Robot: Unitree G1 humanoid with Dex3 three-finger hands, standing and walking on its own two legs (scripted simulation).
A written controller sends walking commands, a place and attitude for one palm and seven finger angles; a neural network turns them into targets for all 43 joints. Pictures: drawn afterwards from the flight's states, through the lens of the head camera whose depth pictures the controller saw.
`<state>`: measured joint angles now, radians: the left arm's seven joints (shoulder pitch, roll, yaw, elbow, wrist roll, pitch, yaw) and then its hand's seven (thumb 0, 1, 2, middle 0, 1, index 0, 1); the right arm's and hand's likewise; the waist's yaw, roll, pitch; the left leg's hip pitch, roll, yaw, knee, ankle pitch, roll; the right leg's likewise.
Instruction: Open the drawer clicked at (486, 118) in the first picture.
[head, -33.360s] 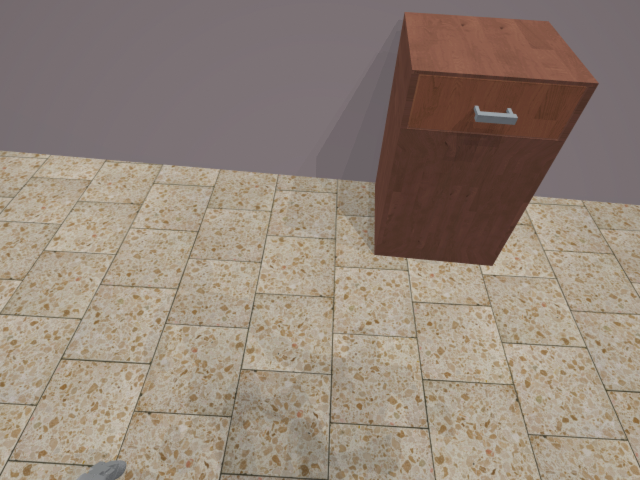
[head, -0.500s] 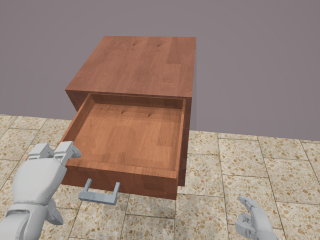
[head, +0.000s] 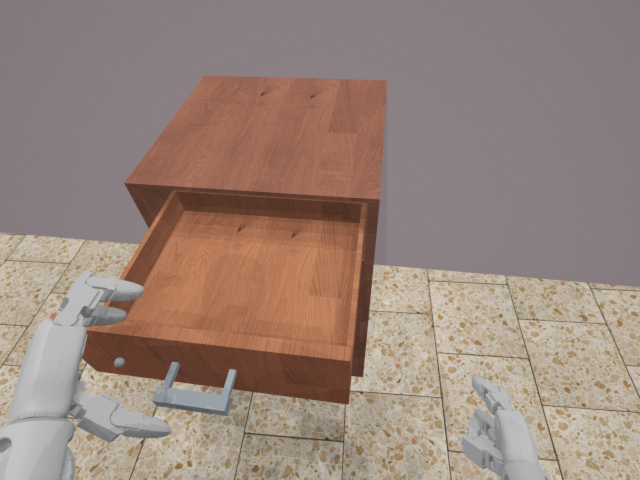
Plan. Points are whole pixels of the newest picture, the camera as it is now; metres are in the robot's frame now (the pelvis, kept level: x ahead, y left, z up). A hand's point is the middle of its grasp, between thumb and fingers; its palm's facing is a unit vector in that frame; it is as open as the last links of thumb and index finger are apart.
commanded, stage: draw the hand back to the body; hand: left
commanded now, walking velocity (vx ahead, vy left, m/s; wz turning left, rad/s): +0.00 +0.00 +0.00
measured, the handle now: (197, 386) +0.24 +0.23 -0.08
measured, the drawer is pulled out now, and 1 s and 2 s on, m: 0.30 0.30 0.30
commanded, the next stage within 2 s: step back with the hand held close in 0.88 s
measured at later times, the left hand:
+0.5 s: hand (109, 344) +0.19 +0.22 +0.16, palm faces +0.41 -0.81 -0.42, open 10.2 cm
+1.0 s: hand (95, 356) +0.18 +0.23 +0.16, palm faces +0.44 -0.80 -0.41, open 7.5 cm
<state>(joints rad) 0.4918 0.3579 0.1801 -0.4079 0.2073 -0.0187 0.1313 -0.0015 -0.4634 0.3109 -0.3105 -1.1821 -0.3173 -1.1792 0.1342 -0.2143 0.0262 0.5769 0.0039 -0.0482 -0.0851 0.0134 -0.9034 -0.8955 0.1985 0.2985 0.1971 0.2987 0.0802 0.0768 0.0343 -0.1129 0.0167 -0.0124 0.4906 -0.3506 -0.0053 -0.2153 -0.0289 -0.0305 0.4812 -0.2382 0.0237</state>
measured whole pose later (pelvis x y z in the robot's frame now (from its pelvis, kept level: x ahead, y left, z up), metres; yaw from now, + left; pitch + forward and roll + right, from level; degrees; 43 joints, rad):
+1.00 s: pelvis +0.00 -0.01 +0.00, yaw +1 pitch -3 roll -1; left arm 0.53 0.30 0.28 -0.48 -0.02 -0.12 0.13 0.02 0.87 0.89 -0.21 -0.31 -0.21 -0.31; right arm 0.18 -0.19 0.01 0.65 0.00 -0.20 -0.09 0.01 -0.90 -0.90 0.20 0.30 0.20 0.30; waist 0.07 0.07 0.02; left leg -0.06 0.03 -0.03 0.43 -0.32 -0.03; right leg -0.16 -0.01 -0.05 0.43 -0.21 0.00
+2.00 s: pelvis -0.09 -0.01 -0.02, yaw +2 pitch +3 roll -1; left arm 0.63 0.39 0.39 -0.64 -0.01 -0.23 0.18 0.02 0.89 0.90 -0.21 -0.30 -0.21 -0.30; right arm 0.20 -0.18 -0.01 0.58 -0.02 -0.13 -0.08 0.01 -0.90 -0.90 0.20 0.30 0.20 0.30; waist -0.02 -0.02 0.03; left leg -0.44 0.01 -0.06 0.67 -0.28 -0.02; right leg -0.47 0.00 -0.03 0.59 -0.18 0.00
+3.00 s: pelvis -0.26 -0.06 +0.00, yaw +2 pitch +0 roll +0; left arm 0.62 0.36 0.36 -0.60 -0.02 -0.19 0.16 0.02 0.88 0.90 -0.21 -0.30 -0.21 -0.30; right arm 0.24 -0.18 0.02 0.66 0.00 -0.10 -0.06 0.01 -0.90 -0.90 0.20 0.30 0.20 0.30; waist 0.00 -0.04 -0.03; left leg -0.35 0.00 0.03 0.74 -0.43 0.02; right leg -0.34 -0.01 -0.08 0.52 -0.19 -0.04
